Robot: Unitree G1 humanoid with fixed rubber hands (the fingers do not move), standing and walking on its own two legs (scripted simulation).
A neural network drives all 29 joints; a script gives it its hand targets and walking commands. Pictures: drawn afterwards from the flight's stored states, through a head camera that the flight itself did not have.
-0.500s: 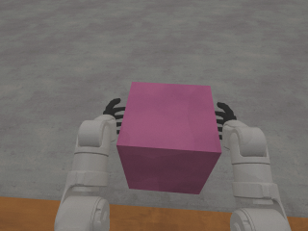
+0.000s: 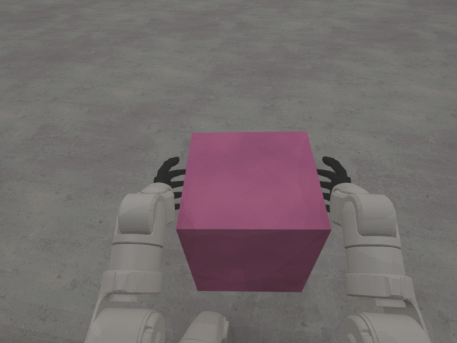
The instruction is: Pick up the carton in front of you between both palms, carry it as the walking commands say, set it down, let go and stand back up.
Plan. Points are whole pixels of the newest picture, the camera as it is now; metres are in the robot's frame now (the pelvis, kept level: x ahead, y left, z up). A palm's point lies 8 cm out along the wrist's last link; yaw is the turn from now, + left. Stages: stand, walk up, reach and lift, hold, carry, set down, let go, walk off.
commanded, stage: carry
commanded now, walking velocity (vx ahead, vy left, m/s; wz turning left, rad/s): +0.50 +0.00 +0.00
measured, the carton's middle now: (249, 215) +0.35 +0.04 +0.02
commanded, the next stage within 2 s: none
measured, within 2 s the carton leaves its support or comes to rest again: neither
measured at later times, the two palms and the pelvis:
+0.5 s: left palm (223, 128) +0.76 +0.16 -0.10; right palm (317, 139) +0.74 -0.14 -0.10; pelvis +0.40 +0.03 -0.14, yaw +1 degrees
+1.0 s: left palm (230, 62) +1.05 +0.17 -0.01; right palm (310, 66) +1.07 -0.13 -0.03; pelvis +0.75 -0.01 -0.10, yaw +3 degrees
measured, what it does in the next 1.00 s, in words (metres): goes down: left foot 0.16 m lower, then right foot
